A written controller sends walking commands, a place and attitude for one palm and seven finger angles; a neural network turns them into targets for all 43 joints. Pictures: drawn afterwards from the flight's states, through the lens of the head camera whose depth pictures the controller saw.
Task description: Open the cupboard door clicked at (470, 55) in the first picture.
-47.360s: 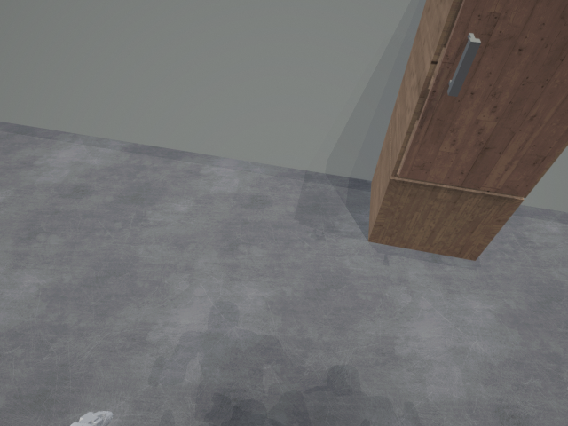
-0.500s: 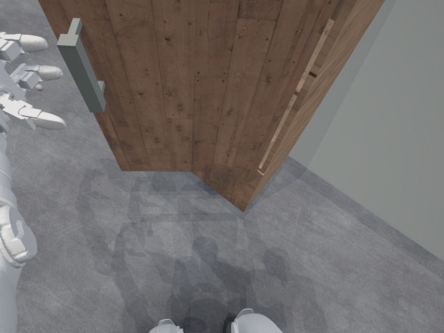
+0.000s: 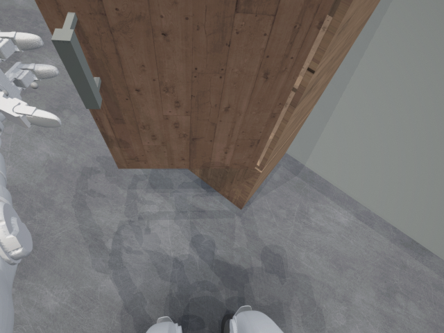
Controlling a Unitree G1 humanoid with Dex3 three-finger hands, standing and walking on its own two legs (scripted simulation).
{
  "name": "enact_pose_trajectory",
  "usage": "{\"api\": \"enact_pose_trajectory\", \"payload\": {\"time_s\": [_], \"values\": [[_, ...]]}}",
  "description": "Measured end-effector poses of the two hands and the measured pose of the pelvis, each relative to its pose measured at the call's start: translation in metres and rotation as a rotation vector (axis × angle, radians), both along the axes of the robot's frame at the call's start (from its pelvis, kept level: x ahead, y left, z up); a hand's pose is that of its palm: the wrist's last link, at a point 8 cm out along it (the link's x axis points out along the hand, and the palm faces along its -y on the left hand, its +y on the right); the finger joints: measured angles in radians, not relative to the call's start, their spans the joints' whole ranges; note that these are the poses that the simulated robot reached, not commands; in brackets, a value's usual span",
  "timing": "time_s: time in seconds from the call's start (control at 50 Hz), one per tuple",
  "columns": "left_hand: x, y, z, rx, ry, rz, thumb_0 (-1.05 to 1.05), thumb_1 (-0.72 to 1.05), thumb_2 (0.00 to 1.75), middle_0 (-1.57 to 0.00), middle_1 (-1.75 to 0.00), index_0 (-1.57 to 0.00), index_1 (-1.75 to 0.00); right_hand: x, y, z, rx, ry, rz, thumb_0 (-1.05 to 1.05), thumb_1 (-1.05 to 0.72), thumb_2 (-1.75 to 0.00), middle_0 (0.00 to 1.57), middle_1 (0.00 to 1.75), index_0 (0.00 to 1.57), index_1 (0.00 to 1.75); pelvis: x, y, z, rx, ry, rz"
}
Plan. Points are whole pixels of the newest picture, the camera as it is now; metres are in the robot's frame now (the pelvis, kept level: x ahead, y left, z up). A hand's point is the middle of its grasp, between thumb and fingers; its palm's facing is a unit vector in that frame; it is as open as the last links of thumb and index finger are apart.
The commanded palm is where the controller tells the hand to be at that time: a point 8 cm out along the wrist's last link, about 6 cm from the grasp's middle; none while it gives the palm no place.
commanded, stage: slide the fingers in behind the handle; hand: left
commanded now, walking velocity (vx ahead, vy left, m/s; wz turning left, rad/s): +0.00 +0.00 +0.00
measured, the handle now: (83, 64) +0.54 +0.19 +0.12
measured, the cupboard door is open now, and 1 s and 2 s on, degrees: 41 41 41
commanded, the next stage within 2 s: close the thumb around the handle in 1.58 s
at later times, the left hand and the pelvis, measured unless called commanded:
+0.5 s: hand (53, 87) +0.50 +0.23 +0.11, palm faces -0.03 -1.00 +0.01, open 14.0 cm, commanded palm +0.48 +0.27 +0.11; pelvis +0.00 +0.00 +0.00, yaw +0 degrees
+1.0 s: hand (78, 90) +0.49 +0.19 +0.11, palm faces -0.03 -1.00 +0.01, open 14.0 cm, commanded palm +0.47 +0.24 +0.11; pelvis -0.01 -0.01 +0.00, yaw +0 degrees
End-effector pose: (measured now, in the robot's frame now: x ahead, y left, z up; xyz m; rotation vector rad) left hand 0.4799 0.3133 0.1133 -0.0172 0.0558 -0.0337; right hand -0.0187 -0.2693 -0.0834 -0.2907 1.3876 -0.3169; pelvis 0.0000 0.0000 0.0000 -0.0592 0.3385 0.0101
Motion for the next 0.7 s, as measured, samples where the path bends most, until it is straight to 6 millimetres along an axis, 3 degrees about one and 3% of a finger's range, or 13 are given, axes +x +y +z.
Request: {"api": "enact_pose_trajectory", "payload": {"time_s": [0.7], "values": [[-0.005, -0.039, 0.001, 0.000, -0.023, -0.011, -0.02, -0.50, 0.30, -0.30, -1.20, -0.30, -1.20, 0.004, 0.002, -0.005, 0.033, -0.054, 0.010, 0.01, -0.90, -0.89, 0.21, 0.30, 0.21, 0.30, -0.005, -0.002, 0.001, 0.007, -0.030, 0.002]]}}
